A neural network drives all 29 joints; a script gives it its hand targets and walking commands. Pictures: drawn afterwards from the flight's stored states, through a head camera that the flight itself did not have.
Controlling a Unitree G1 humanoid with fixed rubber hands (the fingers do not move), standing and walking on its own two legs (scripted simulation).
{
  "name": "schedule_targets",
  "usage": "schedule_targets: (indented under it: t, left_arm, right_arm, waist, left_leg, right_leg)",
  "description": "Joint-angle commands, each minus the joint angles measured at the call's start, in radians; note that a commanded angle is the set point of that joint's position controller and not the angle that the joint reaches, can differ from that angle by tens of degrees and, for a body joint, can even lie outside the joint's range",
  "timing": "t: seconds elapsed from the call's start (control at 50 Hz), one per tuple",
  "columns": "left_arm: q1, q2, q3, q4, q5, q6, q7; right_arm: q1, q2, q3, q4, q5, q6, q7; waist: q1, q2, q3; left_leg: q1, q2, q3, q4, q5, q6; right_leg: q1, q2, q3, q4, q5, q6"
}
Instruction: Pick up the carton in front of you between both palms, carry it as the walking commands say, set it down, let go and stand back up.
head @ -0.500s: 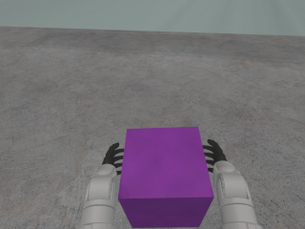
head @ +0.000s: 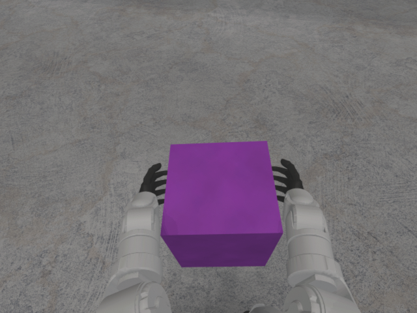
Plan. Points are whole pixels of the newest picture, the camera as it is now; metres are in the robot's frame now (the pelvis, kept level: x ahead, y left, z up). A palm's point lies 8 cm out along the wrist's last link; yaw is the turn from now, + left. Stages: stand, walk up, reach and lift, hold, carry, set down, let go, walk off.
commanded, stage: set down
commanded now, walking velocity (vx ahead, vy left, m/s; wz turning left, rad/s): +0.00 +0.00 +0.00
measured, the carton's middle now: (220, 209) +0.36 +0.00 -0.08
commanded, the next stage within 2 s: none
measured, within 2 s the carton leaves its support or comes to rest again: neither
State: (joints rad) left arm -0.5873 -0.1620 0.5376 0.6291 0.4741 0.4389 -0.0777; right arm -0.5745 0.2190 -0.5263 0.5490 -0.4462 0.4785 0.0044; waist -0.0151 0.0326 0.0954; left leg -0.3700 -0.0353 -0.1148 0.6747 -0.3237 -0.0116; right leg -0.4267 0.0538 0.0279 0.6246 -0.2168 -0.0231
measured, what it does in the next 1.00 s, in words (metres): lowers itself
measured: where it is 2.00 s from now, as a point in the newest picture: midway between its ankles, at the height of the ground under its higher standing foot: outside the picture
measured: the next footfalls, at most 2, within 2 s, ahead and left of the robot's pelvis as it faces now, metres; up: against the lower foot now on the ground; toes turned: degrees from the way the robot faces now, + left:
none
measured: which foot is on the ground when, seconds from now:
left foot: down 0.00-1.00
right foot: down 0.00-1.00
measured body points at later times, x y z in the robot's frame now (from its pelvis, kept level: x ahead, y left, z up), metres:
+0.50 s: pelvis -0.02 +0.03 -0.12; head +0.21 +0.02 +0.28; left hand +0.42 +0.15 -0.20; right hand +0.40 -0.15 -0.19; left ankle +0.02 +0.13 -0.72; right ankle +0.07 -0.11 -0.72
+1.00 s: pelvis -0.05 +0.01 -0.24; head +0.25 +0.00 +0.09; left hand +0.47 +0.14 -0.35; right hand +0.44 -0.16 -0.36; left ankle +0.02 +0.13 -0.72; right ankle +0.07 -0.11 -0.72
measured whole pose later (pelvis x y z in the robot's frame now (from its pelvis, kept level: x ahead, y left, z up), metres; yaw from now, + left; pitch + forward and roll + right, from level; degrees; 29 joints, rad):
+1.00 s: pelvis -0.05 +0.01 -0.24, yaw +1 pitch +47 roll +2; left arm -1.08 0.08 0.36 0.79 0.15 0.24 0.04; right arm -0.99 0.05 -0.49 0.60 -0.19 0.27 -0.10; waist -0.04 0.02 -0.11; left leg -1.95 -0.14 -0.06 1.72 -0.58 -0.04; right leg -2.03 0.10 0.09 1.66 -0.45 0.05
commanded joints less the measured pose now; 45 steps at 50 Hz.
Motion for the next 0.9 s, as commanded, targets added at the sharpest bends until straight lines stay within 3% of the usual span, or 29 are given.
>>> schedule_targets:
  t: [0.0,0.14,0.2,0.26,0.36,0.44,0.58,0.88]
  left_arm:
    - [-0.413,-0.605,-0.312,0.047,-0.123,-0.127,-0.123]
    - [-0.506,-0.769,-0.600,0.004,-0.260,-0.336,-0.114]
    - [-0.550,-0.813,-0.736,-0.072,-0.336,-0.356,-0.095]
    - [-0.565,-0.837,-0.799,-0.108,-0.373,-0.335,-0.074]
    - [-0.597,-0.863,-0.756,-0.049,-0.358,-0.260,-0.082]
    - [-0.643,-0.848,-0.679,0.021,-0.336,-0.220,-0.094]
    - [-0.758,-0.795,-0.619,0.077,-0.331,-0.232,-0.090]
    - [-1.015,-0.696,-0.642,0.104,-0.416,-0.228,-0.083]
  right_arm:
    - [-0.371,0.630,0.328,0.073,0.113,-0.128,0.125]
    - [-0.481,0.772,0.601,0.033,0.227,-0.347,0.129]
    - [-0.520,0.790,0.717,-0.043,0.282,-0.372,0.134]
    - [-0.533,0.785,0.763,-0.073,0.311,-0.356,0.145]
    - [-0.567,0.783,0.701,0.002,0.295,-0.284,0.179]
    - [-0.614,0.780,0.616,0.077,0.266,-0.243,0.196]
    - [-0.711,0.771,0.546,0.130,0.260,-0.244,0.179]
    - [-0.982,0.736,0.602,0.068,0.352,-0.232,0.087]
  waist:
    - [-0.005,-0.030,-0.330]
    - [-0.006,-0.017,-0.825]
    - [-0.016,-0.014,-1.110]
    - [-0.024,-0.004,-1.217]
    - [-0.030,0.012,-1.086]
    - [-0.036,0.016,-0.998]
    - [-0.038,0.007,-1.067]
    - [-0.031,-0.025,-1.278]
  left_leg:
    - [-0.291,-0.077,0.049,-0.055,0.101,0.045]
    - [-0.481,-0.109,0.060,0.158,0.284,0.001]
    - [-0.490,-0.115,0.052,0.252,0.400,-0.014]
    - [-0.494,-0.115,0.047,0.320,0.439,-0.031]
    - [-0.612,-0.115,0.056,0.368,0.224,-0.031]
    - [-0.738,-0.117,0.065,0.415,0.127,-0.025]
    - [-0.900,-0.137,0.086,0.550,0.137,-0.020]
    - [-1.171,-0.159,0.151,0.828,0.044,-0.020]
  right_leg:
    - [0.198,0.034,0.051,0.013,0.183,0.031]
    - [0.086,0.054,0.040,0.274,0.439,0.037]
    - [0.028,0.064,0.030,0.383,0.523,0.039]
    - [-0.135,0.079,0.006,0.444,0.463,0.043]
    - [-0.421,0.092,-0.030,0.490,0.195,0.044]
    - [-0.564,0.093,-0.038,0.541,0.100,0.041]
    - [-0.696,0.098,-0.043,0.664,0.122,0.055]
    - [-0.765,0.107,-0.069,0.911,0.111,0.090]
